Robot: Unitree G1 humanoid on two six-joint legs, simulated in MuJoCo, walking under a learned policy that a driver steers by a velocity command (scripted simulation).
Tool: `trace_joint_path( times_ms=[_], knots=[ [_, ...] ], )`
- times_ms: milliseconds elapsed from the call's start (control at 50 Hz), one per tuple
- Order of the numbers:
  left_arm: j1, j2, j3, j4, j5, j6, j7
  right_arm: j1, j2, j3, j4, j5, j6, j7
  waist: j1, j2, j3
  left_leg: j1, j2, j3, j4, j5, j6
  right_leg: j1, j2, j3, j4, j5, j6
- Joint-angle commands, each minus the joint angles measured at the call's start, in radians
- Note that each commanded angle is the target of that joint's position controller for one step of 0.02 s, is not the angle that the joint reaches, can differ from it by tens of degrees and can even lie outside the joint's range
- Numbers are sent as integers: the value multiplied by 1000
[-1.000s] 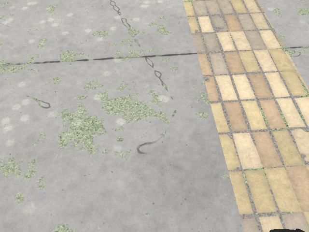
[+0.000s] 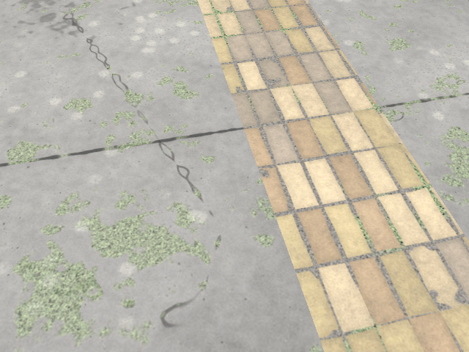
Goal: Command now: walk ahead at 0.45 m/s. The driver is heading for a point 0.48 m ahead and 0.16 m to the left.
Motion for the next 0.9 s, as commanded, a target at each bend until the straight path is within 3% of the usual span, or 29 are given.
trace_joint_path(
  times_ms=[20,60,100,120,140,160,180,200,220,240,260,280,320,380,500,600,620,640,660,680,700,720,740,760,780,800,820,860,900],
  knots=[
    [-143,35,-6,-93,-6,-9,-10,8,-201,-44,-33,11,-13,-10,3,122,85,-102,244,-129,-113,221,158,45,34,-24,-134,113,4],
    [-166,62,0,-111,-7,-12,-14,13,-190,-45,-20,21,-11,-10,21,113,104,-68,274,-150,-93,248,144,59,32,10,-179,115,-20],
    [-117,101,15,-105,-4,-18,-15,-9,-207,-53,-24,20,-5,-11,69,115,74,-29,288,-158,-20,372,125,142,50,11,-205,75,-44],
    [-38,127,31,-84,-2,-20,-10,-27,-212,-55,-29,18,0,-10,117,117,24,-36,266,-139,80,510,106,259,72,-3,-215,49,-61],
    [125,165,55,-35,-3,-19,-1,-31,-192,-48,-35,10,5,-10,190,106,-75,-99,212,-107,265,569,78,478,84,-15,-210,28,-83],
    [307,235,76,-2,10,-16,12,-25,-142,-28,-64,-10,8,-9,252,5,-229,-290,142,-66,578,334,41,770,-92,171,-194,-66,-137],
    [358,303,84,19,22,-11,5,122,11,10,-72,8,-7,-5,172,-291,-384,-609,-23,-55,929,-277,-13,1028,-331,646,-357,-349,-277],
    [321,195,57,9,17,-15,2,67,-109,-19,-60,38,-19,-6,196,-206,-312,-701,18,-167,1063,-304,-4,936,-313,731,-472,-500,-253],
    [227,147,41,-4,11,-22,3,-27,-173,-39,-94,54,-24,-8,177,-155,-160,-758,65,-150,1089,-213,14,803,-288,572,-484,-465,-203],
    [148,117,32,-13,14,-27,3,-66,-168,-41,-101,46,-23,-16,143,-89,-94,-723,114,-132,1063,-121,18,671,-255,445,-499,-328,-180],
    [101,85,25,-11,21,-32,0,-78,-154,-47,-100,30,-18,-21,116,-71,-51,-679,144,-136,1016,-59,17,569,-216,336,-523,-215,-165],
    [77,71,22,-4,32,-37,0,-55,-131,-50,-96,28,-5,-19,85,-94,-43,-616,171,-146,985,-20,17,503,-188,251,-547,-152,-152],
    [66,62,25,12,32,-45,1,-50,-94,-50,-101,31,20,-14,63,-79,-20,-589,182,-135,956,1,14,448,-171,151,-589,-77,-162],
    [87,100,37,34,35,-49,15,-120,-91,-54,-143,23,42,-14,59,-34,28,-678,190,-149,879,96,-2,438,-182,61,-628,-10,-183],
    [143,147,47,50,30,-31,39,-295,-77,-41,-208,13,28,23,113,5,75,-707,169,-67,580,319,-14,509,-167,-115,-644,79,-166],
    [233,178,59,75,11,5,39,-435,-72,-28,-292,16,27,56,158,8,111,-750,144,7,440,235,21,688,-208,-185,-568,195,-151],
    [231,187,62,74,6,13,38,-437,-80,-31,-304,17,28,61,147,-3,103,-724,126,29,425,190,35,712,-213,-199,-529,294,-142],
    [218,198,64,71,3,20,40,-424,-92,-37,-313,12,29,64,125,-18,86,-662,90,57,409,139,51,715,-211,-213,-459,514,-133],
    [210,213,67,68,-1,29,43,-373,-114,-49,-310,6,30,64,89,-45,40,-568,43,89,408,91,67,718,-206,-219,-355,740,-121],
    [197,219,67,65,-3,39,46,-250,-153,-72,-283,5,28,62,18,-53,-33,-411,-5,102,369,110,91,698,-183,-226,-187,854,-101],
    [189,208,60,60,-5,39,48,-102,-210,-102,-244,3,27,48,-61,-27,-115,-164,-27,75,274,280,125,586,-134,-245,27,763,-54],
    [224,121,31,29,41,27,42,-21,-303,-119,-221,-5,35,19,-38,178,-232,164,187,-197,343,663,187,286,-53,-237,360,57,3],
    [328,58,0,15,30,1,24,-86,-344,-109,-268,-22,29,20,48,303,-442,401,463,-698,256,774,424,9,117,-71,688,-598,51],
    [239,166,29,41,-8,-12,17,-62,-253,-84,-270,-21,30,28,-29,86,-471,340,427,-586,210,823,376,10,67,83,713,-547,39],
    [168,155,29,15,-32,-14,18,-112,-215,-72,-255,-13,24,31,-10,94,-317,225,382,-410,210,835,330,-47,24,58,661,-484,24],
    [148,132,25,24,-16,-9,31,-176,-185,-65,-253,1,17,32,27,25,-201,69,322,-315,182,771,275,-40,-17,46,573,-416,25],
    [141,139,32,32,1,3,42,-229,-154,-57,-256,2,14,29,55,35,-148,-49,291,-262,144,724,251,5,-40,46,513,-366,29],
    [195,125,36,51,7,37,51,-276,-152,-54,-256,-23,8,28,107,65,-133,-209,259,-192,85,744,243,143,-38,43,470,-296,38],
    [216,102,33,58,14,55,60,-294,-150,-50,-240,-28,-3,24,131,73,-134,-251,241,-136,68,786,247,172,-32,42,381,-245,53]
  ],
)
